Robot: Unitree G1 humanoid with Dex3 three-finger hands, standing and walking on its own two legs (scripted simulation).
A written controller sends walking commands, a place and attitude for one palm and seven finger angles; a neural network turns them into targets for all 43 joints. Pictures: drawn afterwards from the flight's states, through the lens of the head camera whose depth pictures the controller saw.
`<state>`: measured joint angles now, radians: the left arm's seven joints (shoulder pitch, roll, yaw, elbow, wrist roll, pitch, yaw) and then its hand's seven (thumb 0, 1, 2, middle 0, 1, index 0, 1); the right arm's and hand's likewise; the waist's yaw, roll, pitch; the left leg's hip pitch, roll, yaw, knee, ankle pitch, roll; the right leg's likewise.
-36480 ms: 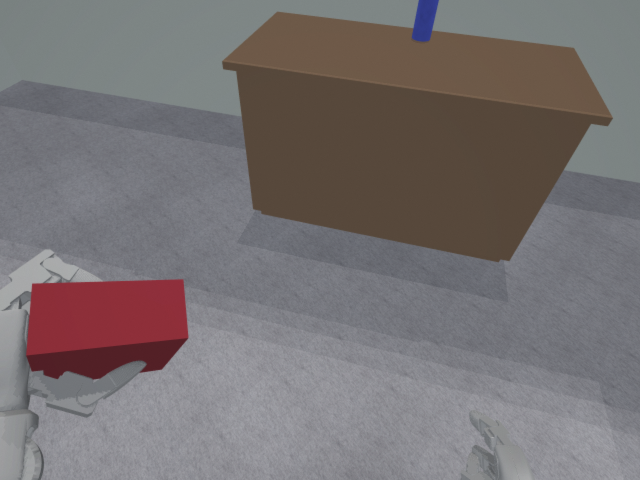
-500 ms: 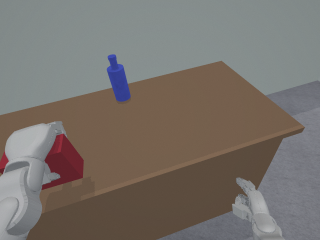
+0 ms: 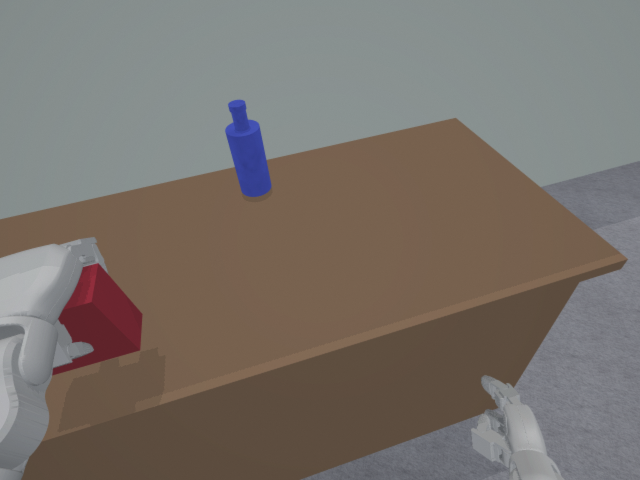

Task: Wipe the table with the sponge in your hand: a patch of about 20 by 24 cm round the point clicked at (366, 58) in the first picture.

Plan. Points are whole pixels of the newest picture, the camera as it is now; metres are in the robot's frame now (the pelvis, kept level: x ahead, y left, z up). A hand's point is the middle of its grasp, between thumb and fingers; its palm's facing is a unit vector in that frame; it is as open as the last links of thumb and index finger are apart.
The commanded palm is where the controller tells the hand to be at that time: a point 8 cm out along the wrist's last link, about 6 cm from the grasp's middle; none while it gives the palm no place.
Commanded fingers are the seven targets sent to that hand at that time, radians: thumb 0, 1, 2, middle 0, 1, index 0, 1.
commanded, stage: move the sponge above the wiping area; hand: left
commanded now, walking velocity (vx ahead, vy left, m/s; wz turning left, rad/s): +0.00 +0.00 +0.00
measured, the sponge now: (73, 331) +0.22 +0.35 +0.09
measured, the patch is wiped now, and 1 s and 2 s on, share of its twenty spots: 0.00 0.00 0.00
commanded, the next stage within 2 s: none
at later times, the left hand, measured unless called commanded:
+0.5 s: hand (40, 319) +0.21 +0.37 +0.12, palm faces +0.05 -0.05 -1.00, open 9.9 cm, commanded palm +0.18 +0.35 +0.18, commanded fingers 0.00 0.10 1.30 -1.20 -1.60 -1.20 -1.60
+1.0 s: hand (26, 338) +0.20 +0.40 +0.09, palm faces -0.15 -0.05 -0.99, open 9.9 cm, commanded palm +0.19 +0.39 +0.16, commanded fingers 0.00 0.10 1.30 -1.20 -1.60 -1.20 -1.60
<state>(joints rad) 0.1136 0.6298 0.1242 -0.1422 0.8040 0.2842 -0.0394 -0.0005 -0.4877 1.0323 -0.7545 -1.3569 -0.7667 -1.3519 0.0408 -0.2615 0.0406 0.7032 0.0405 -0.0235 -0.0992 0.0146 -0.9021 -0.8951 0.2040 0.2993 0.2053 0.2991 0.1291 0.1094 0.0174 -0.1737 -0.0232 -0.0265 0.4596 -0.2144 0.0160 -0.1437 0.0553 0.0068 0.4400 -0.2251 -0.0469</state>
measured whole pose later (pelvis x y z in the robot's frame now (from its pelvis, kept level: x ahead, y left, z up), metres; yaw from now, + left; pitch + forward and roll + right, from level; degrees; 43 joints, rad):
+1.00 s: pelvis +0.01 +0.01 +0.00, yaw +2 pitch -2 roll -1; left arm 0.10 0.69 0.18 0.09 0.83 0.25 -0.12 0.00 -0.49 1.03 -0.75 -1.36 -0.76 -1.36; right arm 0.06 -0.29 0.04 0.71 0.05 0.01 -0.10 0.01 -0.90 -0.89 0.21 0.30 0.21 0.30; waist 0.10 0.10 0.03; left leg -0.21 -0.04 -0.05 0.46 -0.21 0.04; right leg -0.15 0.04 -0.02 0.40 -0.21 -0.03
